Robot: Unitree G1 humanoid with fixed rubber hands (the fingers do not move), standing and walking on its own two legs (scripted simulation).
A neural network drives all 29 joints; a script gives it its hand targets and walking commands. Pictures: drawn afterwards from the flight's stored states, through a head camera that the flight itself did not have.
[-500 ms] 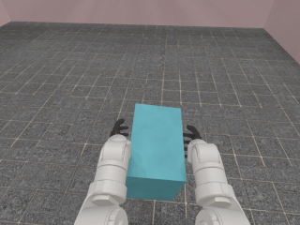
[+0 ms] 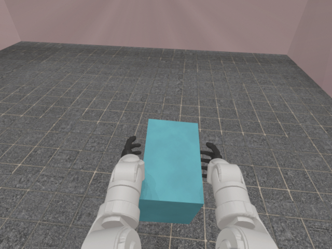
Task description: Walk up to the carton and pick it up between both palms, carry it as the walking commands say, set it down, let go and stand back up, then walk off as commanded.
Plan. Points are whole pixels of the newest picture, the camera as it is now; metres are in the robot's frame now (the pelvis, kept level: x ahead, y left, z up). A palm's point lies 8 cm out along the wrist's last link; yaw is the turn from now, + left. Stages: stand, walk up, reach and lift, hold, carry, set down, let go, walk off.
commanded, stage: set down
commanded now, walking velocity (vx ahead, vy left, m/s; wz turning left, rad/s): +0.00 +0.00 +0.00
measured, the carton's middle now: (168, 171) +0.36 +0.00 -0.01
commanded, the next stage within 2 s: none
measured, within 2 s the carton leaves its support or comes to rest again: neither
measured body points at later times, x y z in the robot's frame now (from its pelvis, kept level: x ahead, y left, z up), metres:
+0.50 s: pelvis +0.03 +0.00 +0.00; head +0.05 +0.00 +0.45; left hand +0.38 +0.11 +0.01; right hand +0.37 -0.12 -0.01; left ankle +0.10 +0.12 -0.72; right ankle +0.09 -0.15 -0.72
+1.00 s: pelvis +0.02 +0.00 -0.03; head +0.19 +0.01 +0.39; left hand +0.38 +0.11 -0.12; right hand +0.36 -0.12 -0.13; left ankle +0.10 +0.12 -0.72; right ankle +0.09 -0.15 -0.72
